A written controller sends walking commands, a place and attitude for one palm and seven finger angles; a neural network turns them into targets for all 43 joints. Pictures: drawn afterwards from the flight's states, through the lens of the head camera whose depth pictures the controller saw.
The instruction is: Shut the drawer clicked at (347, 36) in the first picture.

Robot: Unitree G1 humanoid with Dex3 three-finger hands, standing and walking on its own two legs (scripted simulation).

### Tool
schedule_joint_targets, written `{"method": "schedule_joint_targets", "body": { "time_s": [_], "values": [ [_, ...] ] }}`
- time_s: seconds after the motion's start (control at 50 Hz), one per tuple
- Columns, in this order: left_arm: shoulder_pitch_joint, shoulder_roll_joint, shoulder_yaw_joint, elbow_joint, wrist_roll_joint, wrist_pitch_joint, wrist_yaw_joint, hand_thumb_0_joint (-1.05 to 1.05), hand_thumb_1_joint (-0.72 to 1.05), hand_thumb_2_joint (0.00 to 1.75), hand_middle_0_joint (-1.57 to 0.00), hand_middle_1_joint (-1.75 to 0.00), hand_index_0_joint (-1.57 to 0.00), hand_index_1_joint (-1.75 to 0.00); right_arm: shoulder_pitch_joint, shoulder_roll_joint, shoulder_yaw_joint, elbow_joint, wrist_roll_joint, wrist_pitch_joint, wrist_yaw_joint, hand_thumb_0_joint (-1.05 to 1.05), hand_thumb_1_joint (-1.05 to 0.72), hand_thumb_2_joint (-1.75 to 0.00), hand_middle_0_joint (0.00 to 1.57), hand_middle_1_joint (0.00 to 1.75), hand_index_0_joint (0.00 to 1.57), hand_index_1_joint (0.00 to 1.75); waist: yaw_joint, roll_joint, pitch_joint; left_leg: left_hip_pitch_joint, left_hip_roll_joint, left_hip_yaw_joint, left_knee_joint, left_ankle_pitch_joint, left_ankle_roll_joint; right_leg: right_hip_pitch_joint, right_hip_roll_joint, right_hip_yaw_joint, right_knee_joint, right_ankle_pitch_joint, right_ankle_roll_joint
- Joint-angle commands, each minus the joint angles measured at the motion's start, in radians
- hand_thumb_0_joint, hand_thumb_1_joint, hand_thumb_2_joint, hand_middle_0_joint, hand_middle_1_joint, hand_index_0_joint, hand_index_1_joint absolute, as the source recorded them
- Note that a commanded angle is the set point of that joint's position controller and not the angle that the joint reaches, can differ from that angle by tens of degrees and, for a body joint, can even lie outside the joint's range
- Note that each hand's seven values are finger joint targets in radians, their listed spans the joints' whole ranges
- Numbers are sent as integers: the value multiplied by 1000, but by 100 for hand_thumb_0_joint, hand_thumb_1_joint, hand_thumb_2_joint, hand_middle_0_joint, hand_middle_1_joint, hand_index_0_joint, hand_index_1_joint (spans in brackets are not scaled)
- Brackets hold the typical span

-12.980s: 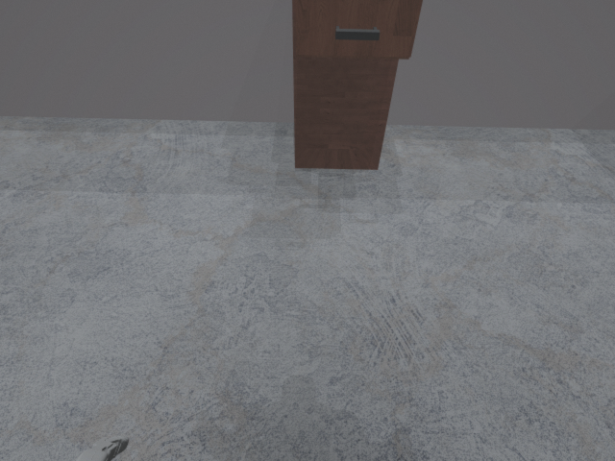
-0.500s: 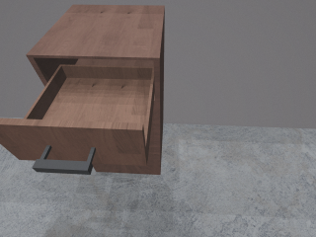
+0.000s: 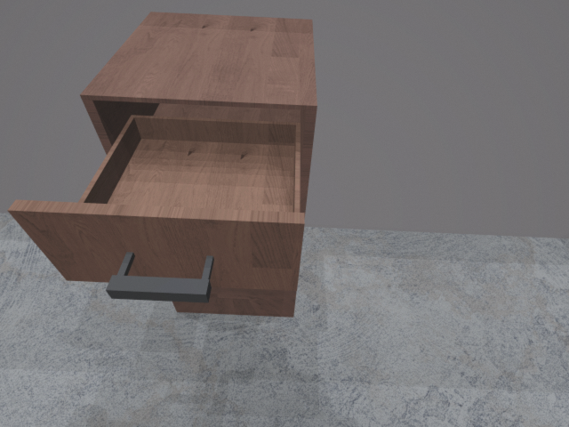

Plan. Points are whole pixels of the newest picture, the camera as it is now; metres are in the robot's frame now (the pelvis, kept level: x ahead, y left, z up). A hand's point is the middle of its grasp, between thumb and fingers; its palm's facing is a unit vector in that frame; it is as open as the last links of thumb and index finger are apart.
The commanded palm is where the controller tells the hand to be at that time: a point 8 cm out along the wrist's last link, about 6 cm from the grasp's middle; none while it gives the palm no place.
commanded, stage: raise the hand and make a fist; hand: left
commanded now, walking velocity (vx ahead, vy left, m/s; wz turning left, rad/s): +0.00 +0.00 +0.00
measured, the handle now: (164, 275) +0.31 +0.20 +0.04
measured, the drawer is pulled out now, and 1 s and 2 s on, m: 0.29 0.28 0.28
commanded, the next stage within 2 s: bring the fist close to the handle in 1.96 s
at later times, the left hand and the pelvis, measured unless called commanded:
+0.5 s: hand out of the picture +0.09 +0.16 -0.04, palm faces +0.06 -1.00 -0.02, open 6.0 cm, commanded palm +0.09 +0.22 -0.01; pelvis -0.07 -0.01 -0.07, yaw +4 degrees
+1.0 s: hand (137, 396) +0.15 +0.18 +0.06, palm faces +0.14 -0.98 -0.11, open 3.5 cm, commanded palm +0.10 +0.22 +0.06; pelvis -0.03 -0.02 -0.04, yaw +5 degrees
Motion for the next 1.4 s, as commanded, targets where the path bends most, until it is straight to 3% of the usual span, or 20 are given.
{"method": "schedule_joint_targets", "body": {
  "time_s": [0.0,0.04,0.06,0.08,0.1,0.12,0.14,0.2,0.28,0.38,0.42,0.48,0.54,0.6,0.74,0.84,0.94,1.04,1.22,1.38],
  "values": [
    [81,88,13,-16,-1,-11,2,0,90,90,-20,-30,-20,-30,35,-127,-21,-35,-2,-13,-8,0,-90,-90,20,30,20,30,7,44,24,34,147,-198,-209,-27,2,-95,-52,41,-86,63,-34],
    [124,85,4,6,9,-31,35,0,90,90,-20,-30,-20,-30,-22,-153,-15,-96,10,-19,-5,0,-90,-90,20,30,20,30,27,-48,72,-20,151,-155,-5,170,-22,-115,-83,79,-140,192,-31],
    [-601,327,178,-1576,-186,-232,45,0,90,90,-22,-32,-22,-32,33,-272,-48,-442,65,-168,-39,0,-90,-90,20,30,20,30,-108,136,-505,318,49,-179,-77,268,-61,-97,6,-38,-16,291,-48],
    [-119,259,139,-1369,-114,-188,75,0,90,90,-24,-34,-24,-34,-34,-181,8,-374,58,-275,-70,0,-90,-90,20,30,20,30,12,293,-494,421,120,-224,-129,315,-96,-170,20,-32,104,100,-55],
    [-62,176,74,-1267,-130,-139,129,0,90,90,-26,-37,-26,-37,-39,-191,-8,-301,55,-311,-75,0,-90,-90,20,30,20,30,-16,243,-409,305,116,-236,-181,190,-139,-226,26,-42,139,-27,-44],
    [219,-83,-90,-1024,-127,-44,118,0,90,90,-28,-39,-28,-39,3,-148,-2,-278,65,-320,-52,0,-90,-90,20,30,20,30,-38,164,-203,204,119,-257,-210,43,-116,-331,25,-40,154,-63,-38],
    [73,-98,-119,-1229,-186,-72,98,0,90,90,-30,-41,-30,-41,-2,-192,-7,-354,69,-325,-42,0,-90,-90,20,30,20,30,-47,152,-106,103,107,-270,-208,-107,-104,-319,17,-45,140,-50,-34],
    [145,-20,-19,-1132,-164,-206,62,0,90,90,-36,-47,-36,-47,-50,-211,-22,-421,40,-342,-36,0,-90,-90,20,30,20,30,-47,24,-26,-77,51,-249,-62,-244,-82,-381,34,-65,60,-77,-40],
    [314,-53,4,-925,-207,-467,-141,0,90,90,-44,-56,-44,-56,-117,-209,-49,-517,18,-292,14,0,-90,-90,20,30,20,30,9,-323,-21,-362,29,-165,168,-253,-84,-559,45,-67,185,-306,-44],
    [222,119,126,-1191,-211,-581,-254,0,90,90,-54,-67,-54,-67,-168,-201,-53,-702,41,-250,34,0,-90,-90,20,30,20,30,65,82,-213,-405,12,-132,238,-396,-60,-566,25,12,305,-357,-62],
    [54,150,133,-1425,-221,-590,-200,0,90,90,-58,-71,-58,-71,-152,-193,-46,-719,38,-243,22,0,-90,-90,20,30,20,30,34,220,-289,-336,30,-209,214,-500,-53,-604,33,11,347,-328,-63],
    [-20,124,89,-1591,-240,-609,-130,0,90,90,-64,-78,-64,-78,-115,-178,-25,-714,40,-254,-4,0,-90,-90,20,30,20,30,-27,227,-288,-292,44,-267,238,-527,-39,-644,42,14,342,-300,-57],
    [-36,72,-15,-1540,-230,-583,-141,0,90,90,-70,-84,-70,-84,-96,-195,-9,-689,46,-267,-19,0,-90,-90,20,30,20,30,-90,143,-200,-334,43,-275,285,-518,-32,-687,49,22,309,-335,-47],
    [49,84,-49,-1374,-215,-469,-211,0,90,90,-76,-91,-76,-91,-73,-212,-2,-680,57,-271,-26,0,-90,-90,20,30,20,30,-96,61,-145,-388,25,-245,297,-474,-25,-628,48,54,235,-363,-42],
    [135,206,196,-1369,-292,-165,-222,0,90,90,-90,-106,-90,-106,-129,-172,9,-746,80,-198,-64,0,-90,-90,20,30,20,30,46,-39,-229,-348,12,-156,244,-288,-31,-376,10,106,104,-427,-31],
    [184,182,247,-1513,-306,-274,-102,0,90,90,-100,-117,-100,-117,-114,-142,7,-712,72,-234,-51,0,-90,-90,20,30,20,30,41,9,-144,-322,22,-159,215,-248,-38,-422,36,62,113,-358,-43],
    [274,128,84,-1571,-263,-369,-188,0,90,90,-110,-127,-110,-127,-74,-171,-8,-692,69,-307,-17,0,-90,-90,20,30,20,30,-13,112,-176,-237,22,-162,237,-160,-22,-445,34,44,143,-197,-39],
    [339,166,139,-1577,-288,-302,-251,0,90,90,-120,-138,-120,-138,-65,-185,-33,-679,79,-336,-31,0,-90,-90,20,30,20,30,-2,-27,-219,-203,17,-168,233,-72,-12,-383,26,46,111,-79,-20],
    [485,103,141,-1764,-279,-259,-193,0,90,90,-138,-158,-138,-158,-69,-144,-27,-686,76,-310,-8,0,-90,-90,20,30,20,30,40,77,-279,-27,41,-167,204,315,-28,-310,45,-52,191,268,-27],
    [490,160,169,-1808,-291,-151,-285,0,90,90,-140,-160,-140,-160,-111,-149,-9,-707,91,-300,-20,0,-90,-90,20,30,20,30,37,-4,-228,-9,40,-174,161,288,-28,-267,51,-47,132,320,-20]
  ]
}}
